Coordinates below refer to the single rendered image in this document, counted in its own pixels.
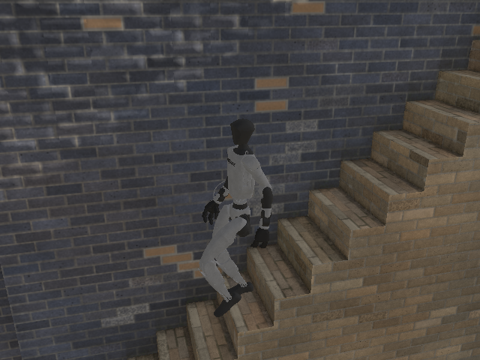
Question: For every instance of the stairs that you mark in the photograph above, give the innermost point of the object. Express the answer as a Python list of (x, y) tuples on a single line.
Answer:
[(384, 267)]

